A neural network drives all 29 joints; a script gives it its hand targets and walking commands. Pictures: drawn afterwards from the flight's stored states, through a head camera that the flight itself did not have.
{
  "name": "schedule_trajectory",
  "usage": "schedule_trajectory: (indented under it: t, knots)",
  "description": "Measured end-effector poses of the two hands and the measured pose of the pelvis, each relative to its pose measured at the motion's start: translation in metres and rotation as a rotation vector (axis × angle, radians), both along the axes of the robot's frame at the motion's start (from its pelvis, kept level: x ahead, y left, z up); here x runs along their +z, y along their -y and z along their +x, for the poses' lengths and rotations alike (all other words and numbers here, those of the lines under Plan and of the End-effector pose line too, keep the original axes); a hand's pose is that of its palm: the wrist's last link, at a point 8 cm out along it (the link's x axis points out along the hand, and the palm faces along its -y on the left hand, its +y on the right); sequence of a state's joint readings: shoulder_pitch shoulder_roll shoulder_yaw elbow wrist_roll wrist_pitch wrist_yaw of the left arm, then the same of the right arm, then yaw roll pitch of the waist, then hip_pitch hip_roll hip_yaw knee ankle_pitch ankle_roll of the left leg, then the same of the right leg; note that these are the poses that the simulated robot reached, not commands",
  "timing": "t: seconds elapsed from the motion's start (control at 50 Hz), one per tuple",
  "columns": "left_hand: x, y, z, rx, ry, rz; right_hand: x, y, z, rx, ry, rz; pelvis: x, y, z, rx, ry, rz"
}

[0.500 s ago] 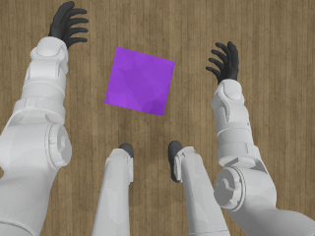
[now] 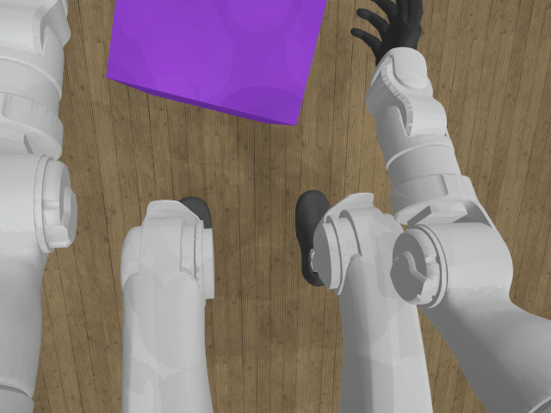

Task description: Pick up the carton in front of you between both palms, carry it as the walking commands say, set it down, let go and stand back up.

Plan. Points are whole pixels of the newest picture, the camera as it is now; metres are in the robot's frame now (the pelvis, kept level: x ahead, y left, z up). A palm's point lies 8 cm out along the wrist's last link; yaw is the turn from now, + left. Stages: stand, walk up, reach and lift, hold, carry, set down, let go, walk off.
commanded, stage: reach and lift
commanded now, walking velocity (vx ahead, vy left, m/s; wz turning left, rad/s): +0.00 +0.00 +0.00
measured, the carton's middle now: (223, 35) +0.52 +0.07 -0.29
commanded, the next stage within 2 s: none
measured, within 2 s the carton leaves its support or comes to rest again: leaves its support in 0.96 s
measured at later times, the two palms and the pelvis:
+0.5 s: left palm out of the picture +0.54 +0.23 -0.22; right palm (384, 40) +0.52 -0.13 -0.20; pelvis +0.01 +0.00 -0.04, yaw +0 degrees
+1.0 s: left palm out of the picture +0.54 +0.20 -0.21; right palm (370, 21) +0.53 -0.10 -0.19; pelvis +0.01 +0.00 -0.05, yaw +0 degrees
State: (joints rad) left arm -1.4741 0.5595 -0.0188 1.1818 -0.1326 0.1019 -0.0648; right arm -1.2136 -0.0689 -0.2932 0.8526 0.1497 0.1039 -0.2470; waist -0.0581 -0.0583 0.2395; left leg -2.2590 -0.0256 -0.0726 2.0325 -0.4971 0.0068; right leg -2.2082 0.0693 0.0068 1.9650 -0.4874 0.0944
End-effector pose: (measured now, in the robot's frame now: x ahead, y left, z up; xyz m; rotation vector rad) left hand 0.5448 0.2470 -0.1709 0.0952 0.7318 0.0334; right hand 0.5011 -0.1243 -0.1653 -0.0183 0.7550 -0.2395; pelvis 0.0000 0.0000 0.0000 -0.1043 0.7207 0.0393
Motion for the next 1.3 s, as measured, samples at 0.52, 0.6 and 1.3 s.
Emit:
schedule_trajectory:
  t: [0.52, 0.6, 1.3]
  knots:
    - [-0.046, 0.018, -0.006, 0.002, -0.005, -0.002, -0.038, 0.002, 0.017, 0.053, -0.019, 0.007, -0.037, 0.004, 0.007, -0.013, 0.060, 0.013]
    - [-0.045, 0.022, -0.006, -0.011, -0.008, -0.006, -0.037, -0.006, 0.019, 0.069, -0.015, 0.015, -0.036, 0.005, 0.005, -0.013, 0.064, 0.015]
    - [0.085, 0.025, -0.041, 0.074, 0.028, -0.030, 0.090, -0.046, 0.001, 0.006, 0.120, 0.088, 0.001, 0.011, 0.005, 0.058, 0.039, 0.032]
